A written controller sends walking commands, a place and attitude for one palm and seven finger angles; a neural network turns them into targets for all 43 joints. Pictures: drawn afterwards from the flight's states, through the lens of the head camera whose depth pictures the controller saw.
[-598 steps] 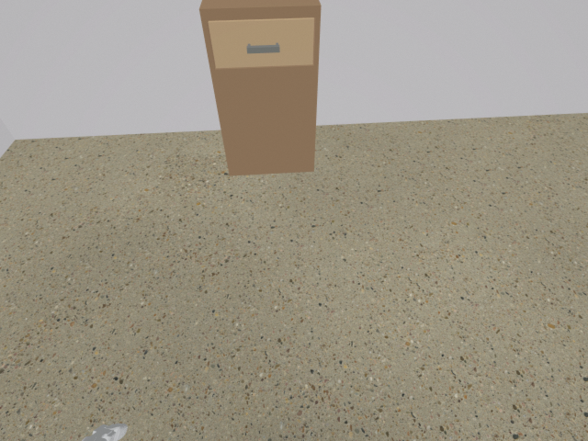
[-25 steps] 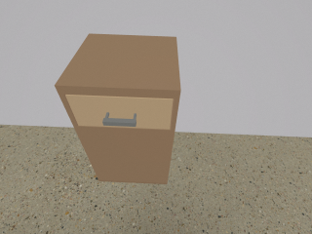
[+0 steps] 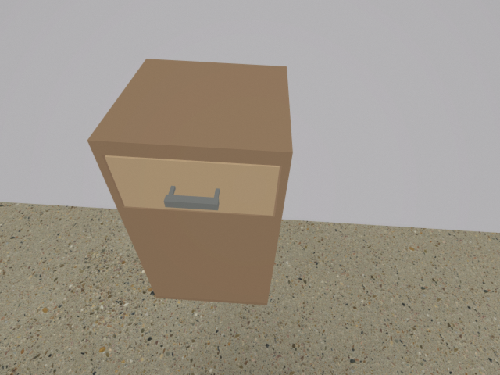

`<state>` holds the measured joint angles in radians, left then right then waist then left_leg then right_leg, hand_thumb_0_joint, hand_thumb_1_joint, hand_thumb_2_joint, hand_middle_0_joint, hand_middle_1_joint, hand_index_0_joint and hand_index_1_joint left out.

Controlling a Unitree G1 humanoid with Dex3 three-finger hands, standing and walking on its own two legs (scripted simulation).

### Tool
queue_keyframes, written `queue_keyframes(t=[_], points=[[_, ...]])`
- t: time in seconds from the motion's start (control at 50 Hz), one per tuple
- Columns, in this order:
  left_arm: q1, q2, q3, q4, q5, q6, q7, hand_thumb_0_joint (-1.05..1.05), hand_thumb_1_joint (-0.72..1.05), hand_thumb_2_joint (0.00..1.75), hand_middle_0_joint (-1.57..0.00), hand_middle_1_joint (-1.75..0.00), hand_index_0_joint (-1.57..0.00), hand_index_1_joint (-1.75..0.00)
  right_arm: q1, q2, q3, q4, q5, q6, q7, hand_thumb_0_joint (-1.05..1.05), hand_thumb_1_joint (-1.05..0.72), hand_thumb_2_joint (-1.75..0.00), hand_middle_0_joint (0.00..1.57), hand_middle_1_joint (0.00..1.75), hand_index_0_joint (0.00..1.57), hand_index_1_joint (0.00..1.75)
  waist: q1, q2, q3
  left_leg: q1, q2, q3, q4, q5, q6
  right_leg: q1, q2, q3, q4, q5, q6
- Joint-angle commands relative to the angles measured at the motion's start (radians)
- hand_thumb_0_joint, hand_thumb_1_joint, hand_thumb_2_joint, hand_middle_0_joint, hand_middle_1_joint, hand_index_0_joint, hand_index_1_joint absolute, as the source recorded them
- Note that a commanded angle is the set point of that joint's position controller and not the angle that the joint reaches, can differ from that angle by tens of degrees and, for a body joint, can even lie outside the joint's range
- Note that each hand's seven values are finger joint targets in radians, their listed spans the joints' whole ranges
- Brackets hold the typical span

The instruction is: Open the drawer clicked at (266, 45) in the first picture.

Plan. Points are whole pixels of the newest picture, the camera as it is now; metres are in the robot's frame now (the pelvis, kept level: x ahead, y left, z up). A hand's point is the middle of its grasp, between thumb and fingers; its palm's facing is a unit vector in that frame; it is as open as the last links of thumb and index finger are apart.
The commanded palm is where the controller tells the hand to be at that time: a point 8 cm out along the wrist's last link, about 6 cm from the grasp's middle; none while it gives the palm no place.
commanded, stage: look again from close up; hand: left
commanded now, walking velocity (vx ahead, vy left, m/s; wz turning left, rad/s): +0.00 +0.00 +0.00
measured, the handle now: (193, 196) +0.54 +0.17 -0.08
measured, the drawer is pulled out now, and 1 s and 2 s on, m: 0.00 0.00 0.00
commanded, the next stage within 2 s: raise the hand with hooked fingers in 0.18 s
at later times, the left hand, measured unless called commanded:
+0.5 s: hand (122, 356) +0.16 +0.20 -0.03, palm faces +0.01 -0.63 -0.78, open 7.7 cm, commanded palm +0.10 +0.23 -0.03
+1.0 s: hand (124, 314) +0.22 +0.22 -0.01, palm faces +0.11 -0.10 -0.99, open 10.4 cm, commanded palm +0.18 +0.21 +0.03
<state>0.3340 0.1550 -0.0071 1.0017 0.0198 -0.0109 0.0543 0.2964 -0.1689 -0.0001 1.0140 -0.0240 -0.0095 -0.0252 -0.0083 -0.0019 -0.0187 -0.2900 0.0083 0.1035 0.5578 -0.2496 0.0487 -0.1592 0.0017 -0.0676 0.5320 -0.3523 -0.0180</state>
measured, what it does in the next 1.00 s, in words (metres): stands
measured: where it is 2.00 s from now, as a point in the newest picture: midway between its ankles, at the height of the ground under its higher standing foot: outside the picture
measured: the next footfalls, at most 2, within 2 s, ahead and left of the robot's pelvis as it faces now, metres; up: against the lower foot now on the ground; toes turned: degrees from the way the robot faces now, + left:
none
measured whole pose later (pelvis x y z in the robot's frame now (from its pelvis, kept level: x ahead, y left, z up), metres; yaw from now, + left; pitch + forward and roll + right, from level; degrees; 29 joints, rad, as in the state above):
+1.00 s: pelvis -0.01 -0.03 -0.04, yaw +0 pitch +8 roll +1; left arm 0.27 0.35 -0.06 0.03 0.98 0.06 0.43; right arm 0.06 -0.21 0.02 0.56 -0.04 0.11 -0.01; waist 0.08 0.06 -0.12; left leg -0.65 -0.03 0.01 0.87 -0.36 0.02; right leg -0.56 0.07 -0.02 0.90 -0.48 -0.08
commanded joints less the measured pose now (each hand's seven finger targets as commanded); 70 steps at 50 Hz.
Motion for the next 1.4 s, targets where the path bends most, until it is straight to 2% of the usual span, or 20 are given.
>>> queue_keyframes(t=[0.0,0.24,0.26,0.28,0.3,0.32,0.34,0.36,0.42,0.44,0.5,0.56,0.66,0.76,0.84,0.94,1.06,1.14,1.24,1.38], points=[[0.093,0.093,0.017,-0.032,-0.006,-0.005,0.001,0.0,0.9,0.9,-0.2,-0.3,-0.2,-0.3,0.044,-0.093,-0.017,-0.035,0.006,-0.007,-0.005,0.0,-0.9,-0.9,0.2,0.3,0.2,0.3,0.009,0.001,0.076,0.046,0.1,-0.131,-0.105,0.228,0.004,-0.063,-0.099,0.115,-0.109,0.272,-0.025],[0.065,0.094,0.011,-0.011,-0.005,-0.003,-0.004,0.0,0.9,0.9,-0.2,-0.3,-0.2,-0.3,0.002,-0.106,-0.012,0.003,0.011,-0.003,0.003,0.0,-0.9,-0.9,0.2,0.3,0.2,0.3,0.008,-0.008,0.068,0.094,0.105,-0.133,-0.177,0.15,-0.004,-0.044,-0.106,0.113,-0.17,0.211,-0.009],[0.081,0.107,0.007,0.007,0.011,-0.021,0.028,0.0,0.9,0.9,-0.2,-0.3,-0.2,-0.3,-0.056,-0.129,-0.006,-0.062,0.017,-0.014,0.007,0.0,-0.9,-0.9,0.2,0.3,0.2,0.3,0.024,-0.03,0.185,0.012,0.114,-0.12,-0.019,0.171,-0.024,-0.132,-0.134,0.156,-0.194,0.346,-0.006],[-0.729,0.454,0.035,-1.474,0.173,-0.166,0.054,0.0,0.88,0.89,-0.2,-0.32,-0.2,-0.32,-0.075,-0.27,-0.025,-0.415,0.08,-0.141,-0.022,0.0,-0.9,-0.9,0.2,0.3,0.2,0.3,-0.081,0.281,-0.334,0.315,0.011,-0.133,-0.139,0.268,-0.003,-0.161,-0.007,0.118,-0.039,0.306,-0.044],[-0.208,0.349,0.029,-1.233,0.189,-0.104,0.117,0.0,0.85,0.88,-0.2,-0.33,-0.2,-0.33,-0.132,-0.198,0.001,-0.356,0.057,-0.246,-0.061,0.0,-0.9,-0.9,0.2,0.3,0.2,0.3,0.033,0.428,-0.31,0.424,0.091,-0.199,-0.178,0.279,-0.057,-0.245,-0.016,0.017,0.084,0.08,-0.046],[-0.157,0.255,-0.006,-1.175,0.131,-0.035,0.17,0.0,0.83,0.87,-0.21,-0.34,-0.21,-0.34,-0.122,-0.192,-0.015,-0.295,0.07,-0.278,-0.071,0.0,-0.9,-0.9,0.2,0.3,0.2,0.3,0.001,0.308,-0.234,0.263,0.096,-0.224,-0.236,0.045,-0.1,-0.298,0.006,-0.011,0.144,-0.051,-0.028],[0.155,0.02,-0.152,-0.945,0.154,0.066,0.167,0.0,0.81,0.86,-0.21,-0.36,-0.21,-0.36,-0.107,-0.129,-0.001,-0.295,0.096,-0.286,-0.071,0.0,-0.9,-0.9,0.2,0.3,0.2,0.3,0.002,0.211,-0.102,0.178,0.096,-0.227,-0.254,-0.077,-0.062,-0.346,0.007,0.001,0.161,-0.06,-0.018],[-0.062,0.059,-0.175,-1.192,0.183,0.044,0.182,0.0,0.78,0.85,-0.21,-0.37,-0.21,-0.37,-0.129,-0.176,-0.003,-0.385,0.08,-0.296,-0.059,0.0,-0.9,-0.9,0.2,0.3,0.2,0.3,-0.014,0.185,-0.044,0.082,0.076,-0.237,-0.246,-0.2,-0.049,-0.326,-0.002,0.009,0.125,-0.024,-0.018],[0.018,0.169,-0.123,-1.043,0.464,0.052,0.273,0.0,0.71,0.82,-0.21,-0.42,-0.21,-0.42,-0.145,-0.213,-0.022,-0.44,0.035,-0.271,-0.049,0.0,-0.9,-0.9,0.2,0.3,0.2,0.3,-0.024,0.001,-0.019,-0.071,0.025,-0.231,-0.111,-0.276,-0.026,-0.398,0.024,0.043,0.057,-0.087,-0.028],[0.007,0.168,-0.137,-0.964,0.571,0.055,0.295,0.0,0.69,0.81,-0.22,-0.43,-0.22,-0.43,-0.156,-0.211,-0.032,-0.466,0.018,-0.243,-0.042,0.0,-0.9,-0.9,0.2,0.3,0.2,0.3,-0.022,-0.146,0.001,-0.134,0.009,-0.213,-0.062,-0.286,-0.027,-0.449,0.033,0.061,0.036,-0.194,-0.027],[0.215,0.099,-0.158,-0.811,0.795,0.027,0.335,0.0,0.62,0.78,-0.22,-0.48,-0.22,-0.48,-0.22,-0.199,-0.051,-0.538,0.002,-0.151,-0.014,0.0,-0.9,-0.9,0.2,0.3,0.2,0.3,0.062,-0.349,0.031,-0.244,-0.035,-0.125,0.041,-0.207,-0.027,-0.479,0.031,0.121,0.018,-0.331,-0.038],[0.176,0.187,-0.084,-0.91,0.943,-0.009,0.366,0.0,0.55,0.75,-0.22,-0.53,-0.22,-0.53,-0.293,-0.182,-0.049,-0.598,0.001,-0.047,0.02,0.0,-0.9,-0.9,0.2,0.3,0.2,0.3,0.138,-0.227,-0.101,-0.293,-0.057,-0.098,0.093,-0.122,-0.032,-0.418,0.017,0.202,0.076,-0.209,-0.065],[-0.043,0.331,0.033,-1.166,1.086,-0.019,0.47,0.0,0.43,0.7,-0.23,-0.6,-0.23,-0.6,-0.338,-0.149,-0.048,-0.671,-0.031,0.045,0.025,0.0,-0.9,-0.9,0.2,0.3,0.2,0.3,0.147,0.124,-0.232,-0.231,-0.071,-0.118,0.181,-0.143,-0.02,-0.508,0.031,0.252,0.147,-0.254,-0.086],[-0.258,0.371,0.052,-1.298,1.095,-0.074,0.549,0.0,0.32,0.65,-0.24,-0.68,-0.24,-0.68,-0.35,-0.139,-0.043,-0.657,-0.056,0.059,-0.002,0.0,-0.9,-0.9,0.2,0.3,0.2,0.3,0.058,0.088,-0.254,-0.17,-0.078,-0.155,0.35,-0.11,-0.005,-0.633,0.02,0.37,0.119,-0.27,-0.088],[-0.217,0.338,0.023,-1.205,1.032,-0.056,0.514,0.0,0.22,0.61,-0.25,-0.74,-0.25,-0.74,-0.35,-0.152,-0.041,-0.631,-0.048,0.054,-0.005,0.0,-0.9,-0.9,0.2,0.3,0.2,0.3,0.026,0.036,-0.251,-0.205,-0.079,-0.163,0.335,-0.079,0.007,-0.526,0.022,0.331,0.118,-0.115,-0.063],[-0.068,0.287,-0.043,-1.103,0.935,0.092,0.357,0.0,0.11,0.56,-0.26,-0.81,-0.26,-0.81,-0.343,-0.165,-0.026,-0.625,-0.002,0.08,-0.007,0.0,-0.9,-0.9,0.2,0.3,0.2,0.3,0.058,-0.135,-0.253,-0.235,-0.074,-0.14,0.2,0.016,0.006,-0.285,0.013,0.282,0.094,0.196,-0.019],[-0.041,0.402,0.064,-1.219,0.958,0.042,0.29,0.0,-0.03,0.5,-0.27,-0.9,-0.27,-0.9,-0.331,-0.159,-0.013,-0.601,-0.019,0.074,-0.004,0.0,-0.9,-0.9,0.2,0.3,0.2,0.3,0.102,-0.06,-0.296,-0.168,-0.075,-0.126,0.141,0.183,-0.001,-0.129,-0.005,0.252,0.146,0.583,-0.008],[-0.096,0.447,0.124,-1.317,1.008,-0.032,0.343,0.0,-0.13,0.46,-0.27,-0.96,-0.27,-0.96,-0.324,-0.155,-0.027,-0.595,-0.043,0.076,0.011,0.0,-0.9,-0.9,0.2,0.3,0.2,0.3,0.113,0.088,-0.327,-0.082,-0.073,-0.122,0.156,0.291,-0.002,-0.176,0.009,0.235,0.157,0.566,-0.033],[-0.139,0.399,0.128,-1.277,0.97,-0.017,0.393,0.0,-0.24,0.41,-0.28,-1.03,-0.28,-1.03,-0.3,-0.168,-0.062,-0.585,-0.031,0.091,0.025,0.0,-0.9,-0.9,0.2,0.3,0.2,0.3,0.075,0.008,-0.347,-0.056,-0.064,-0.129,0.17,0.307,-0.001,-0.209,0.019,0.192,0.154,0.546,-0.024],[-0.303,0.378,0.0,-1.24,0.928,0.116,0.261,0.0,-0.41,0.34,-0.29,-1.14,-0.29,-1.14,-0.309,-0.187,-0.064,-0.581,0.011,0.121,0.01,0.0,-0.9,-0.9,0.2,0.3,0.2,0.3,0.053,-0.047,-0.32,0.004,-0.056,-0.12,0.099,0.308,0.002,-0.166,0.015,0.152,0.089,0.499,-0.005]])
